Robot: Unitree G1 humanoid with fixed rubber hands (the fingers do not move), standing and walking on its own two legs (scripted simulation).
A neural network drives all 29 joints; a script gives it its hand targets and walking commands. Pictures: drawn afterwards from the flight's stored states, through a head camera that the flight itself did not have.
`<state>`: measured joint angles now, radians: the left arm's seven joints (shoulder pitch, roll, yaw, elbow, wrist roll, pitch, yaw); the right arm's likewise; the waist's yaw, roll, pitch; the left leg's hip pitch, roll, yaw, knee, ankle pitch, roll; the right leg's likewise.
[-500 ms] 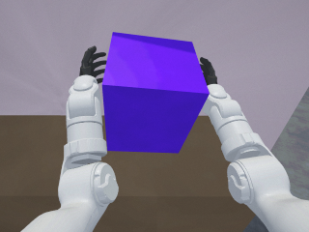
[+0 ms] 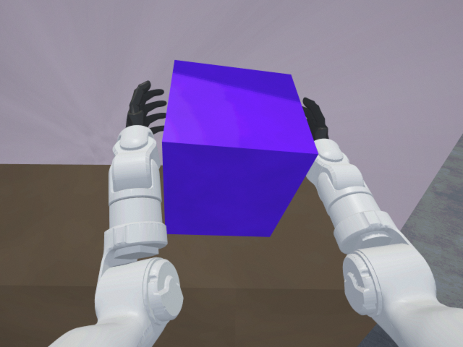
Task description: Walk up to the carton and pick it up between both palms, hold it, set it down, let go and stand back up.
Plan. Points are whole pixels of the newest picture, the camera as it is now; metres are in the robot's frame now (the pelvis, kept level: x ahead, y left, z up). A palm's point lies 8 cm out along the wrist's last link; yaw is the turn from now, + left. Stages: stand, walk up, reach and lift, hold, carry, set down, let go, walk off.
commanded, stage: set down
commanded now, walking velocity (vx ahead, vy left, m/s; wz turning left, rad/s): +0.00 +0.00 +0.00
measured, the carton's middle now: (226, 156) +0.42 +0.01 +0.16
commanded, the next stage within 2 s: none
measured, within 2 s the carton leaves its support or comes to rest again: neither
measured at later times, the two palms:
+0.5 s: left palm (141, 139) +0.40 +0.16 +0.21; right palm (309, 148) +0.41 -0.14 +0.17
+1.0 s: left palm (144, 154) +0.39 +0.16 +0.18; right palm (305, 154) +0.42 -0.14 +0.15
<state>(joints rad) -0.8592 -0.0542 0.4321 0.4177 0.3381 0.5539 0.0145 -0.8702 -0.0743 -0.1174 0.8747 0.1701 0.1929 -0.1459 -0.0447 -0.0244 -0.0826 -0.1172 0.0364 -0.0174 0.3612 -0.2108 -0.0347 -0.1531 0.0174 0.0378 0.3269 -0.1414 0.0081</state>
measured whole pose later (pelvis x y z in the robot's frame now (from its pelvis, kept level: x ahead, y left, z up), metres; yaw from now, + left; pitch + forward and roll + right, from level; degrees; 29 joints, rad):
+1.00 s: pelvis +0.01 +0.00 +0.00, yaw +0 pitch -1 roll +0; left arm -0.78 -0.14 0.43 0.44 0.34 0.47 0.11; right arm -0.87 -0.08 -0.26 1.03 0.01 0.07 -0.01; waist 0.01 -0.02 -0.05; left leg -0.12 0.04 -0.02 0.35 -0.22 -0.03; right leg -0.15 0.02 0.03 0.33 -0.15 0.00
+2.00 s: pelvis +0.02 -0.01 +0.00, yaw +0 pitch +1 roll +0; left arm -0.71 -0.21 0.46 0.51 0.36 0.33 0.14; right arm -0.82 -0.09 -0.38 1.07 -0.16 -0.01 0.08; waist 0.03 -0.02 -0.05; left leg -0.12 0.04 -0.02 0.33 -0.22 -0.04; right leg -0.17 0.02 0.03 0.33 -0.17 0.00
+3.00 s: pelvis +0.02 -0.01 +0.00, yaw +0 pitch +2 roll +0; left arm -0.64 -0.25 0.48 0.52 0.37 0.23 0.14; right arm -0.77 -0.08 -0.43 1.07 -0.23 -0.09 0.11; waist 0.04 -0.02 -0.05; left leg -0.15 0.04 -0.02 0.33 -0.22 -0.04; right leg -0.20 0.02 0.02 0.33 -0.17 0.00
